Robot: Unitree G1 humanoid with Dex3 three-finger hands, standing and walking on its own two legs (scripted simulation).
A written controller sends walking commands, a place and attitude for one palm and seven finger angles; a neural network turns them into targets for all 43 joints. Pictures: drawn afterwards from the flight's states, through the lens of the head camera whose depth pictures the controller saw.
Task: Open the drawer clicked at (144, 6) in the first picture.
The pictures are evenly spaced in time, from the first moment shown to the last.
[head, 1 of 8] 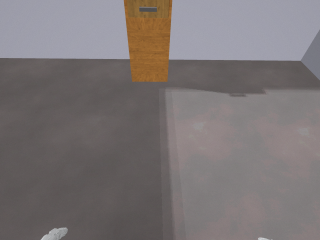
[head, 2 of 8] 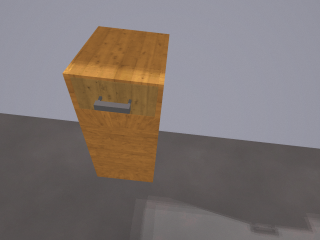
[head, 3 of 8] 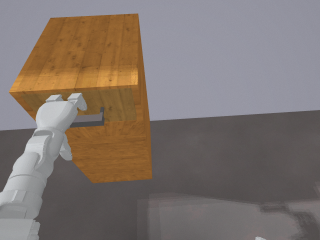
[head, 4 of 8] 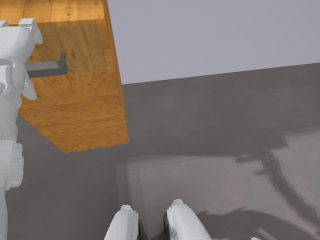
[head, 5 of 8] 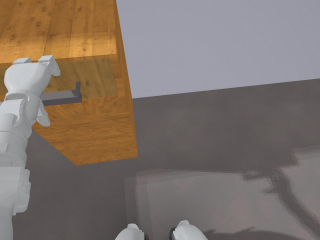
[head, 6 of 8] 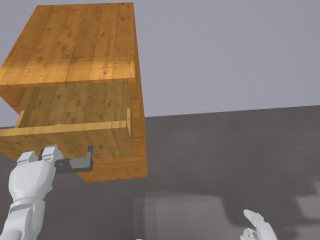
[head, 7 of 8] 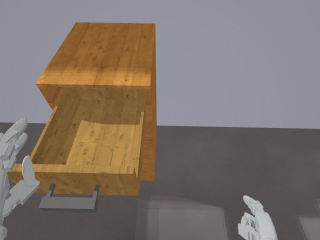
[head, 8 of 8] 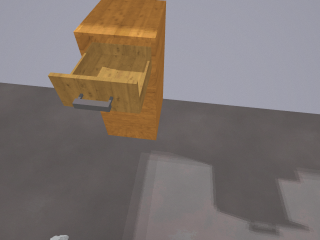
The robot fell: no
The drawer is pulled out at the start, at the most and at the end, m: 0.00 0.30 0.30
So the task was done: yes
